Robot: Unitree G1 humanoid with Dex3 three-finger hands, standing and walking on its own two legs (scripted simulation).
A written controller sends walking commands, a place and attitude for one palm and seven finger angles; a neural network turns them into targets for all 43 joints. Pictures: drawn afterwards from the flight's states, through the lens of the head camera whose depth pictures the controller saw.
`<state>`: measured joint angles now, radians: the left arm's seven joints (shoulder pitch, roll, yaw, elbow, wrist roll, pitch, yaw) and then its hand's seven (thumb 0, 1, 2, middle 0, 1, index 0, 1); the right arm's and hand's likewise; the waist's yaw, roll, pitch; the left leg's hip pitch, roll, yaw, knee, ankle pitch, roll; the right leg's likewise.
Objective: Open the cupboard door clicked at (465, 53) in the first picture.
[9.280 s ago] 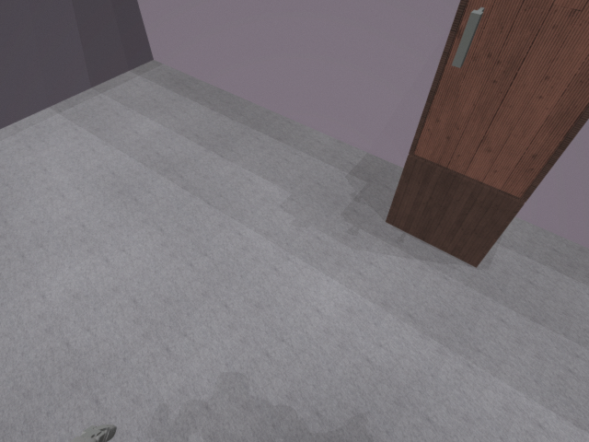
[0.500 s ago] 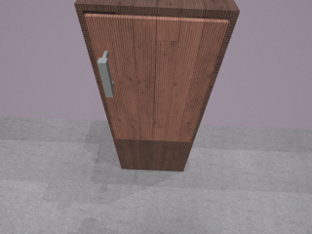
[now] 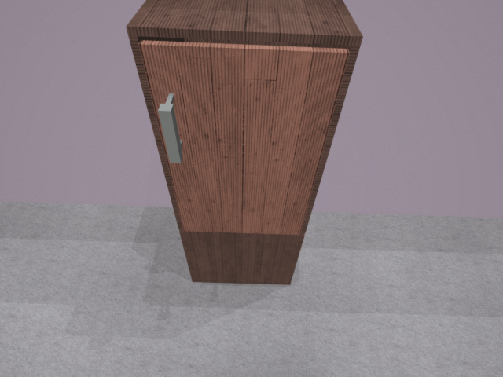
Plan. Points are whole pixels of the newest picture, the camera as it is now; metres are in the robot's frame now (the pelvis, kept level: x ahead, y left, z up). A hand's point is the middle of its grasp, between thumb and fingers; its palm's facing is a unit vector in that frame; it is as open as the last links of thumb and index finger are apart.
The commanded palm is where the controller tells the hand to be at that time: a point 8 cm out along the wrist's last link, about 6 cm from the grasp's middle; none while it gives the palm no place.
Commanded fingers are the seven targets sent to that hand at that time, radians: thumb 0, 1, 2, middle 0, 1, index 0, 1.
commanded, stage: come to a stop and stand still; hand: left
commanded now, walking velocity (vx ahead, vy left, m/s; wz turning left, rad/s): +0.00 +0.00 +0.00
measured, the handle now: (173, 129) +0.56 +0.20 +0.08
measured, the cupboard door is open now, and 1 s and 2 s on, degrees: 0 0 0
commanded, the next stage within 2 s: look again from close up in 0.06 s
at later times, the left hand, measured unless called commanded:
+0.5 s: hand out of the picture +0.00 +0.17 -0.18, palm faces +0.04 -0.98 -0.20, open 7.4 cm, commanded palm none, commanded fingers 0.00 0.90 0.90 -0.20 -0.30 -0.20 -0.30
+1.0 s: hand (146, 309) +0.22 +0.18 -0.01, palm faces +0.22 -0.97 -0.06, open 7.6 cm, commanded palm +0.13 +0.23 -0.05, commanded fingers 0.00 0.60 0.77 -0.22 -0.50 -0.22 -0.50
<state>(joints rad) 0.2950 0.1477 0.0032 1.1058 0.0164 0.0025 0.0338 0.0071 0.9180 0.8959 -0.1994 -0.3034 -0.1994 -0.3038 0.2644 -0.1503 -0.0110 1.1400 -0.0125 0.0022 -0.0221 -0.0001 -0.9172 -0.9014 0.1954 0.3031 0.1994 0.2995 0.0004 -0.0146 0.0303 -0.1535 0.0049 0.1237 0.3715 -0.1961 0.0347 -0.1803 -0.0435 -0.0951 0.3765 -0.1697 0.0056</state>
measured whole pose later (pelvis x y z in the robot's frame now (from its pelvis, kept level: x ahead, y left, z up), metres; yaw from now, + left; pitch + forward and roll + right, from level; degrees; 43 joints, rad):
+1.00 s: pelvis +0.01 -0.02 -0.03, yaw +2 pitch +6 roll +1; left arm 0.38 0.17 0.13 0.16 -0.20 -0.34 -0.04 0.03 0.84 0.85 -0.20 -0.37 -0.20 -0.37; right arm 0.25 -0.26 -0.05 0.74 0.02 -0.29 -0.05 0.02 -0.91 -0.90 0.20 0.30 0.20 0.30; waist -0.03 0.01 -0.07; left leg -0.44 0.02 0.09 0.69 -0.35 0.01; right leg -0.46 -0.06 -0.12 0.71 -0.35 -0.02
